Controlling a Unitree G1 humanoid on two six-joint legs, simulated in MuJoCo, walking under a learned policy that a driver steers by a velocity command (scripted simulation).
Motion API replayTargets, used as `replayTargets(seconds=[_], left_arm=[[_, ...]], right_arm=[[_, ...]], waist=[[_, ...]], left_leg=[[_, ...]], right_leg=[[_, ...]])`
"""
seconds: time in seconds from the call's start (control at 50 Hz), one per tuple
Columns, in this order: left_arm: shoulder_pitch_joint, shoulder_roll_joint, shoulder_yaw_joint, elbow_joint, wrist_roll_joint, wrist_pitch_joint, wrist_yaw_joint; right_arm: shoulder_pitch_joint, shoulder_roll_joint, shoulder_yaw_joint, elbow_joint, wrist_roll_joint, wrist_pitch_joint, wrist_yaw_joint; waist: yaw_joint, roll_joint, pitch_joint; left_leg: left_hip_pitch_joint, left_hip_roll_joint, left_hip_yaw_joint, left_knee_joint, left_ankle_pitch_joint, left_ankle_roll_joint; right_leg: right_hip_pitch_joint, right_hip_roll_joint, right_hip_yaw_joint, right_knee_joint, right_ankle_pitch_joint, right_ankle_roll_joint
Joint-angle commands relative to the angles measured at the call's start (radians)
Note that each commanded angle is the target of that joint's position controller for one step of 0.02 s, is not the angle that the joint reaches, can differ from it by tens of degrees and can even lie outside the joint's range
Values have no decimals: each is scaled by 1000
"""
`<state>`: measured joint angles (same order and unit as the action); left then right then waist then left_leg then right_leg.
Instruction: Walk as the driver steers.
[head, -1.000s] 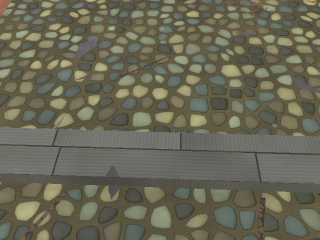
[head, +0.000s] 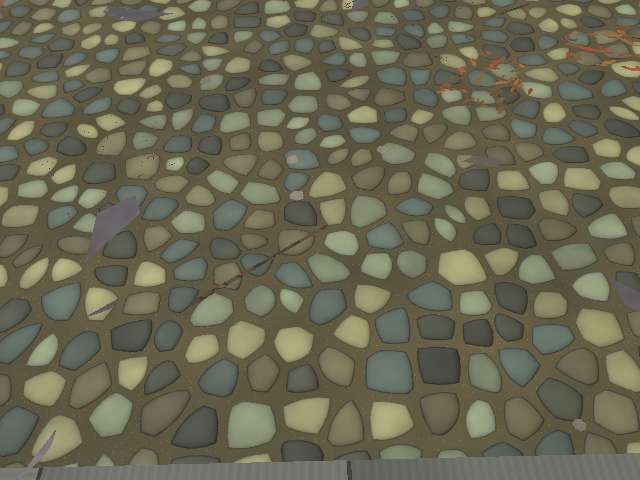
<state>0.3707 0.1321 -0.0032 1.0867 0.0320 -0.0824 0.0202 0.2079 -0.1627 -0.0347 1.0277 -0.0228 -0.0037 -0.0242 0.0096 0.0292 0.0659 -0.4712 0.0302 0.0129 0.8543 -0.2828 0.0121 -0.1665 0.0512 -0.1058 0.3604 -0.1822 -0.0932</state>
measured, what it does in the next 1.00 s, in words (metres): steps on the spot: left foot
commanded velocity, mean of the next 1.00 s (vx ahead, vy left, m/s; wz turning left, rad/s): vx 0.03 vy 0.00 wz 0.00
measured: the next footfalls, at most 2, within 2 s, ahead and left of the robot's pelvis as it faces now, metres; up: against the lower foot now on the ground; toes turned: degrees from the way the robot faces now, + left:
left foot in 0.10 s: +0.08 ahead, +0.12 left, +0.00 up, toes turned +2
right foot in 1.82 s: -0.05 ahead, -0.09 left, +0.00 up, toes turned -2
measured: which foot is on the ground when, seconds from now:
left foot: up 0.00-0.08, down 0.10-1.00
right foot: down 0.00-1.00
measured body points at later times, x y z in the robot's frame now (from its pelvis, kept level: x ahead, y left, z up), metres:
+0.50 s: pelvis +0.03 +0.03 +0.00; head +0.03 +0.03 +0.45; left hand -0.02 +0.23 -0.17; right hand +0.00 -0.17 -0.16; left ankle +0.04 +0.12 -0.74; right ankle +0.01 -0.06 -0.74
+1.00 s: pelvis +0.03 +0.04 +0.00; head +0.03 +0.04 +0.45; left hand -0.04 +0.22 -0.17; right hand -0.03 -0.15 -0.16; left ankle +0.04 +0.12 -0.74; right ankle +0.01 -0.06 -0.74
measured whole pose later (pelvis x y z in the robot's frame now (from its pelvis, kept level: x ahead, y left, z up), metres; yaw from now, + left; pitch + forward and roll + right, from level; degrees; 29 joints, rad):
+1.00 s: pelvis +0.03 +0.04 +0.00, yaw -1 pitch -2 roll +0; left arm 0.42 0.08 -0.03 1.17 0.01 0.00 0.05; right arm 0.39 -0.07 0.02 1.14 -0.01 -0.01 -0.05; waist 0.00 -0.01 0.02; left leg -0.17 -0.04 0.07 0.40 -0.20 0.06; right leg -0.12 0.00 -0.07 0.40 -0.25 -0.02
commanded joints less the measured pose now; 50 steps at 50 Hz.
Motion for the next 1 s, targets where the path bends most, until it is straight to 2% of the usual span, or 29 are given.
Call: replayTargets(seconds=[0.02,0.06,0.08,0.1,0.12,0.14,0.16,0.18,0.22,0.26,0.3,0.42,0.66,1.0], left_arm=[[26,109,7,-34,3,-1,8],[4,104,4,-38,-9,14,12],[4,103,6,-37,-16,21,14],[38,93,8,-34,-17,28,14],[123,69,13,-27,-16,36,13],[214,-10,-4,10,-33,56,15],[176,12,-3,21,-23,67,20],[129,45,7,14,-16,71,22],[92,56,11,8,-14,75,18],[93,33,3,17,-16,73,18],[91,28,1,28,-17,72,22],[98,13,-6,52,-18,76,27],[135,4,-16,78,-18,80,30],[162,-13,-20,87,-19,77,31]], right_arm=[[159,-18,8,38,7,12,-20],[168,-2,17,55,9,4,-26],[178,6,24,65,8,-3,-28],[187,-16,23,70,0,-12,-28],[202,-60,20,70,-9,-23,-29],[140,-39,32,64,9,-20,-25],[98,-6,36,52,12,-18,-17],[102,-4,37,52,11,-19,-15],[147,-7,39,72,13,-20,-24],[169,-7,38,83,18,-20,-26],[180,-7,39,87,15,-19,-26],[209,2,42,101,14,-17,-28],[250,24,49,118,14,-13,-27],[281,34,51,116,15,-13,-25]], waist=[[-37,-153,-98],[-48,-127,-65],[-56,-97,-40],[-32,-50,-27],[31,40,-30],[69,114,-29],[49,86,34],[28,57,58],[17,50,40],[12,22,28],[7,-3,30],[-2,-27,35],[-5,-26,58],[-9,-29,65]], left_leg=[[229,-18,38,-107,3,6],[298,-12,42,-273,60,16],[350,-3,34,-422,168,17],[394,54,-35,-482,277,17],[441,163,-137,-456,550,41],[338,202,-146,-454,519,104],[237,165,-145,-487,347,86],[210,123,-120,-501,259,60],[232,93,-96,-511,230,45],[268,90,-93,-514,223,45],[280,92,-94,-517,225,46],[285,90,-90,-530,204,47],[267,82,-89,-549,139,49],[251,78,-93,-557,99,52]], right_leg=[[-58,-262,122,-13,697,-109],[-86,-266,151,12,538,-95],[-105,-252,163,23,412,-65],[-121,-216,167,48,235,-25],[-158,-156,137,86,-4,3],[-82,-117,106,16,-151,16],[-32,-115,115,-18,-108,31],[-9,-120,125,-17,-46,33],[13,-140,132,-18,14,34],[11,-148,137,-33,12,39],[8,-149,138,-42,5,42],[11,-154,139,-51,8,48],[-9,-160,143,-46,-12,51],[-26,-161,143,-37,-20,53]])
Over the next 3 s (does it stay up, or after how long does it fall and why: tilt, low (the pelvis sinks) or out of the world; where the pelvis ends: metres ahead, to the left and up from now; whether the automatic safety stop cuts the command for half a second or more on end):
stays up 0.35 0.05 0.01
